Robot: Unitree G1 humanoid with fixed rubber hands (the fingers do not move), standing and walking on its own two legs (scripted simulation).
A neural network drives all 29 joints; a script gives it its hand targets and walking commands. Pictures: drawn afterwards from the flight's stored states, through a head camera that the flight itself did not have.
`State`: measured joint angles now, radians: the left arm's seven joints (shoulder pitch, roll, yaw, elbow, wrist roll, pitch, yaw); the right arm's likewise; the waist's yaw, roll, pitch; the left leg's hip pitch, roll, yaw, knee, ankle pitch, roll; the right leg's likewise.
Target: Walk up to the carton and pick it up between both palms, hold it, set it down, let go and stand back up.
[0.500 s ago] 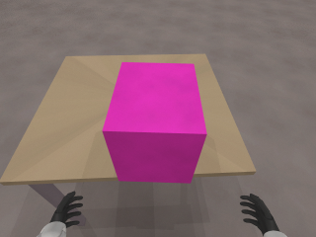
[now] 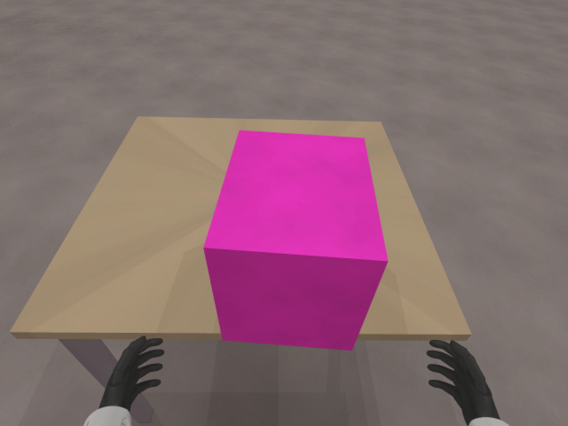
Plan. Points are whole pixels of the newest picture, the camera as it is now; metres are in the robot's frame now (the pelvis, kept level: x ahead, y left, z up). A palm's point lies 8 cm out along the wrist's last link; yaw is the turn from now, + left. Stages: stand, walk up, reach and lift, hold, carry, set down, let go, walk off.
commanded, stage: reach and lift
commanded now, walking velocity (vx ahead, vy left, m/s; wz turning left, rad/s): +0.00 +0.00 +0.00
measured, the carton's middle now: (294, 237) +0.41 +0.01 +0.03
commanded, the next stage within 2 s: none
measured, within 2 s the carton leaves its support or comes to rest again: neither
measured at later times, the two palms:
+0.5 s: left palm (120, 379) +0.18 +0.23 +0.01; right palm (444, 371) +0.20 -0.19 +0.02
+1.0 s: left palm (128, 304) +0.25 +0.23 +0.06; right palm (443, 313) +0.26 -0.19 +0.06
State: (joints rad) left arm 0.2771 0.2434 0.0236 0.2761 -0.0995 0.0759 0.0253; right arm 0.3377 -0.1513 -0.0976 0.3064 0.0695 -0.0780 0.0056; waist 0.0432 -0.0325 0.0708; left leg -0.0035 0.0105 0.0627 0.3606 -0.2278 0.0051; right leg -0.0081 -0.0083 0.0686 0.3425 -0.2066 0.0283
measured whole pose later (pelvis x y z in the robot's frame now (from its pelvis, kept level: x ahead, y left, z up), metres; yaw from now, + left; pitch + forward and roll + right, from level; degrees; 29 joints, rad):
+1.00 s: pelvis +0.01 -0.01 +0.00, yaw +2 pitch -6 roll -1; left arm 0.08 0.28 0.08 0.03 -0.21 0.19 -0.07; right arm 0.17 -0.14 0.01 0.00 0.22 0.09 -0.17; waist 0.02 -0.01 0.07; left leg -0.01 0.02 0.03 0.35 -0.23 0.00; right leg 0.01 0.00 0.04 0.30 -0.21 0.02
